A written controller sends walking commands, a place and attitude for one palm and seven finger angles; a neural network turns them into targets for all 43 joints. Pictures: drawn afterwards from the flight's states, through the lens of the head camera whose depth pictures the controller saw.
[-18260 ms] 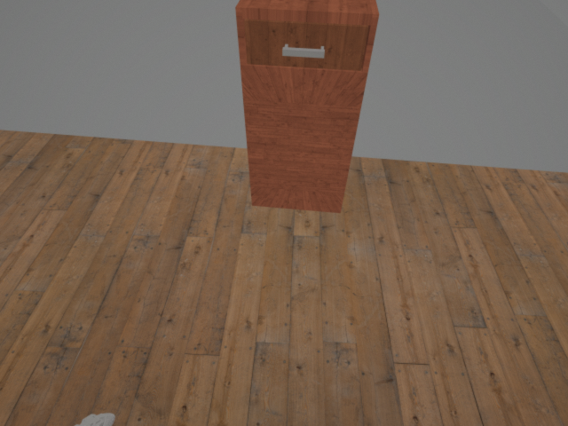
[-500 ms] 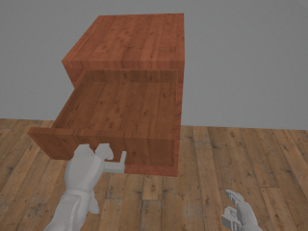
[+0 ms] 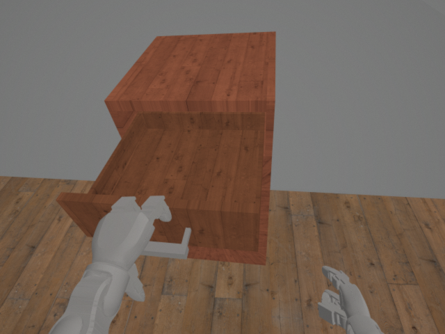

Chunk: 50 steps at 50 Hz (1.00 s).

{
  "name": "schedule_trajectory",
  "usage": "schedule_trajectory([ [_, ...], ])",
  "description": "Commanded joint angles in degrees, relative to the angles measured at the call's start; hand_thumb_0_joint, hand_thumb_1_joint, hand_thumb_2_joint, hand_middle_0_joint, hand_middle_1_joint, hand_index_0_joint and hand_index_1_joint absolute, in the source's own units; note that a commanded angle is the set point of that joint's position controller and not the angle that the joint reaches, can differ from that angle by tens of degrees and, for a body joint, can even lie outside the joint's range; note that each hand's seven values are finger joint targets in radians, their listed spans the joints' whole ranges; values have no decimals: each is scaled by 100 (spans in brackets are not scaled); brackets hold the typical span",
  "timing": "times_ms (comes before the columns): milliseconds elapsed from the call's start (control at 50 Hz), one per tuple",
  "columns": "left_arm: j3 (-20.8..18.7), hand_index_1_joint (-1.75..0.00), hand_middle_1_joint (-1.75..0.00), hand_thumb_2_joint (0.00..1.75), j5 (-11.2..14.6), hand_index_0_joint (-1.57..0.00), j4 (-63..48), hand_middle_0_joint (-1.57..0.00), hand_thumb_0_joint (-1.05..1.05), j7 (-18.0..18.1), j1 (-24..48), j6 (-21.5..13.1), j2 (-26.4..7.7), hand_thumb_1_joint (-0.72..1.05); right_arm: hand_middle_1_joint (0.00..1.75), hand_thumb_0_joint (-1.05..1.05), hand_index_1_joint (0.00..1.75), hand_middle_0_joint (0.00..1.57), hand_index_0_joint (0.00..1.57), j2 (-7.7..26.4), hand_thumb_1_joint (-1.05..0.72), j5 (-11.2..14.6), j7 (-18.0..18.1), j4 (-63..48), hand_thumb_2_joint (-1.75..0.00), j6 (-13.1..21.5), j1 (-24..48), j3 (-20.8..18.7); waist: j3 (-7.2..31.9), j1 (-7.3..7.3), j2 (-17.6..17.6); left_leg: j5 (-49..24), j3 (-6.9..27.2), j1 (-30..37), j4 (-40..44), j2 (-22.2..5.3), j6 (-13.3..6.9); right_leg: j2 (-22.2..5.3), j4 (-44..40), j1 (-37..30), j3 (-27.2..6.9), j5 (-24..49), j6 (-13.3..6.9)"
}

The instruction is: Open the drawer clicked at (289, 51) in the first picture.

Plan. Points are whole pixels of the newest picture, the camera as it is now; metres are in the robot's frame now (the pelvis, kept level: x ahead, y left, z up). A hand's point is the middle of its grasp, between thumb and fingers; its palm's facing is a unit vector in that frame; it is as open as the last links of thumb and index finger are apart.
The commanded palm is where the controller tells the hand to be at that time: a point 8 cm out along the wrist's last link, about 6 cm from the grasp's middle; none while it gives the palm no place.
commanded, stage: lift the hand off the handle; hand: left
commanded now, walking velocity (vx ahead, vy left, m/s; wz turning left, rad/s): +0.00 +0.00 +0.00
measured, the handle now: (155, 239) +0.27 +0.19 +0.02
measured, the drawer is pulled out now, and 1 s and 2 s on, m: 0.30 0.30 0.30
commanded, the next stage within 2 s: draw the hand back to the body in 0.56 s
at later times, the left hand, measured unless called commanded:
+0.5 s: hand (136, 195) +0.27 +0.18 +0.16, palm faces +0.17 -0.11 -0.98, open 13.8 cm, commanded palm +0.21 +0.18 +0.21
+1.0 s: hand (109, 218) +0.23 +0.21 +0.15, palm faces +0.13 -0.10 -0.99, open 13.8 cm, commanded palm +0.18 +0.21 +0.21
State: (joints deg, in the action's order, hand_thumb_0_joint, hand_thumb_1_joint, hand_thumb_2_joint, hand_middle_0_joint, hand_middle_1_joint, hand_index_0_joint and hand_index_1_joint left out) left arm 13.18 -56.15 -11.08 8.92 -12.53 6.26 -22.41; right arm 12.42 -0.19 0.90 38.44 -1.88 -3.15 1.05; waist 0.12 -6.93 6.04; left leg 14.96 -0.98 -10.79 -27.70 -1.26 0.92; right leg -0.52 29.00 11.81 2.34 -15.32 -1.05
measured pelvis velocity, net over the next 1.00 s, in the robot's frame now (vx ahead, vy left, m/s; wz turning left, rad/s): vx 0.00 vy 0.00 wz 0.00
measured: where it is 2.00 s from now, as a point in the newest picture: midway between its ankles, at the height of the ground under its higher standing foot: outside the picture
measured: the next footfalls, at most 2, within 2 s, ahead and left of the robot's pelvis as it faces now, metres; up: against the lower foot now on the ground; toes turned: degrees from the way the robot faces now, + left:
none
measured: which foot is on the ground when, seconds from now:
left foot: down 0.00-1.00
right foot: down 0.00-1.00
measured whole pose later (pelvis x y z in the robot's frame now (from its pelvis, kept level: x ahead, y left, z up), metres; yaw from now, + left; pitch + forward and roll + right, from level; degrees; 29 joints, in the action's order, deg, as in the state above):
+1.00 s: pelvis +0.00 +0.00 +0.00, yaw +0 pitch -4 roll +0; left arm 2.4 -48.6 -25.5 -2.3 -13.0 10.0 -28.7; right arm 14.9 1.5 -1.4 36.7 -5.5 -1.8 2.6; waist -0.5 -6.4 8.0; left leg 12.9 -1.0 -7.0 -23.6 -1.6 1.2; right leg 0.0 25.0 8.1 2.4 -13.3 -1.2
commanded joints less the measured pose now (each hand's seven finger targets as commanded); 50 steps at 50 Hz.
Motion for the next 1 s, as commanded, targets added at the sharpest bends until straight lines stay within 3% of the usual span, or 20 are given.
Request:
schedule_trajectory([
  [0, -936, -120, -120, 30, -60, -30, -1977, -30, 0, 378, 1934, -99, -796, -50, 30, 0, 30, 20, 20, 412, -90, 0, 27, -950, -90, 268, 1097, -139, 1166, 64, -321, -1343, -67, 590, 411, 271, -210, 142, -676, -295, -193, 991, -50],
  [140, -914, -120, -120, 30, 111, -30, -2121, -30, 0, 98, 2258, -53, -820, -50, 30, 0, 30, 20, 20, 393, -90, 38, 7, -925, -90, 276, 1175, -43, 1223, 86, -333, -1481, -68, 781, 537, 240, -223, 112, -787, -451, -126, 1000, -39],
  [200, -1108, -120, -120, 30, 107, -30, -2268, -30, 0, 13, 2296, -8, -1078, -50, 30, 0, 30, 20, 20, 438, -90, 43, -4, -913, -90, 213, 1217, -87, 1260, 33, -279, -1610, -63, 811, 625, 240, -195, 133, -824, -594, -140, 1181, -40],
  [280, -800, -120, -120, 30, 193, -30, -1731, -30, 0, -321, 1985, 416, -811, -50, 30, 0, 30, 20, 20, 473, -90, 108, -123, -892, -90, 64, 1326, -34, 851, 25, -386, -1466, -88, 587, 819, 208, -174, 108, -899, -656, -105, 1082, -17],
  [320, -1017, -120, -120, 30, 242, -30, -1737, -30, 0, -534, 2124, 712, -1059, -50, 30, 0, 30, 20, 20, 523, -90, 207, -173, -985, -90, -42, 1563, 6, 815, 8, -287, -1373, -76, 462, 888, 157, -162, 142, -846, -798, -167, 1067, -39],
  [340, -692, -120, -120, 30, 148, -30, -1660, -30, 0, -678, 2158, 820, -800, -50, 30, 0, 30, 20, 20, 485, -90, 172, -220, -1020, -90, -63, 1562, 78, 936, -42, -436, -1483, -129, 430, 907, 195, -184, 98, -793, -884, -108, 1086, -35],
  [420, -1389, -120, -120, 30, 329, -30, -2046, -30, 0, -984, 2138, 974, -1532, -50, 30, 0, 30, 20, 20, 591, -90, 239, -244, -1174, -90, -282, 1692, 71, 966, -42, -419, -1329, -132, 308, 895, 129, -191, 143, -736, -1072, -225, 1150, -4],
  [440, -1046, -120, -120, 30, 245, -30, -2225, -30, 0, -1059, 2169, 936, -1190, -50, 30, 0, 30, 20, 20, 505, -90, 201, -297, -1262, -90, -255, 1695, 122, 1208, -109, -445, -1538, -170, 358, 861, 195, -216, 93, -660, -1174, -187, 1243, -10],
  [480, -1008, -120, -120, 30, 412, -30, -2135, -30, 0, -1111, 1434, 838, -970, -50, 30, 0, 30, 20, 20, 528, -90, 227, -340, -1270, -90, -311, 1551, 70, 878, -58, -610, -1587, -179, 359, 862, 169, -206, 134, -698, -995, -121, 1349, 18],
  [520, -1497, -120, -120, 30, 558, -30, -2423, -30, 0, -1078, 1525, 763, -1394, -50, 30, 0, 30, 20, 20, 579, -90, 258, -349, -1317, -90, -308, 1606, 48, 899, -34, -509, -1408, -152, 300, 804, 115, -201, 175, -702, -1004, -205, 1265, 7],
  [540, -1306, -120, -120, 30, 422, -30, -2522, -30, 0, -1062, 1526, 698, -1202, -50, 30, 0, 30, 20, 20, 522, -90, 207, -382, -1364, -90, -271, 1562, 88, 1111, -116, -644, -1578, -187, 330, 753, 180, -225, 121, -645, -1096, -182, 1317, 0],
  [580, -1323, -120, -120, 30, 409, -30, -2460, -30, 0, -963, 1356, 609, -1182, -50, 30, 0, 30, 20, 20, 551, -90, 196, -375, -1286, -90, -287, 1466, 36, 787, -45, -544, -1490, -200, 372, 747, 168, -206, 136, -751, -819, -189, 1206, 7],
  [640, -1330, -120, -120, 30, 367, -30, -2535, -30, 0, -806, 1696, 495, -1199, -50, 30, 0, 30, 20, 20, 505, -90, 168, -370, -1269, -90, -138, 1432, 46, 1009, -52, -500, -1446, -159, 474, 643, 192, -227, 120, -753, -783, -230, 1064, -22],
  [720, -1855, -120, -120, 30, 477, -30, -2605, -30, 0, -681, 1732, 464, -1715, -50, 30, 0, 30, 20, 20, 581, -90, 199, -302, -1181, -90, -113, 1473, -8, 1008, -19, -338, -1351, -100, 497, 622, 186, -198, 136, -814, -795, -372, 1091, -25],
  [740, -1625, -120, -120, 30, 422, -30, -2478, -30, 0, -712, 1513, 447, -1452, -50, 30, 0, 30, 20, 20, 520, -90, 145, -310, -1215, -90, -68, 1407, 20, 1112, -82, -464, -1512, -139, 511, 579, 230, -227, 67, -755, -873, -292, 1237, -8],
  [760, -1727, -120, -120, 30, 515, -30, -2273, -30, 0, -734, 1209, 457, -1521, -50, 30, 0, 30, 20, 20, 550, -90, 176, -277, -1092, -90, -124, 1361, -35, 845, 3, -439, -1458, -117, 473, 645, 220, -208, 102, -836, -758, -313, 1217, 3],
  [820, -1850, -120, -120, 30, 695, -30, -2640, -30, 0, -818, 1347, 415, -1661, -50, 30, 0, 30, 20, 20, 620, -90, 220, -234, -1220, -90, -71, 1517, -12, 847, 39, -237, -1295, -109, 478, 612, 195, -192, 101, -847, -697, -336, 1125, 22],
  [840, -1574, -120, -120, 30, 613, -30, -2600, -30, 0, -860, 1266, 378, -1382, -50, 30, 0, 30, 20, 20, 547, -90, 156, -250, -1238, -90, -30, 1416, 29, 996, -7, -343, -1429, -136, 496, 595, 241, -223, 48, -793, -774, -232, 1184, 31],
  [920, -1970, -120, -120, 30, 756, -30, -2702, -30, 0, -880, 1105, 290, -1736, -50, 30, 0, 30, 20, 20, 641, -90, 201, -171, -1263, -90, -34, 1459, 3, 736, 49, -360, -1147, -97, 425, 621, 178, -194, 88, -896, -617, -296, 942, 47],
  [980, -1992, -120, -120, 30, 662, -30, -2517, -30, 0, -857, 746, 202, -1670, -50, 30, 0, 30, 20, 20, 641, -90, 134, -157, -1233, -90, -59, 1300, -6, 733, -23, -456, -1231, -115, 386, 658, 209, -196, 54, -860, -654, -191, 973, 54],
])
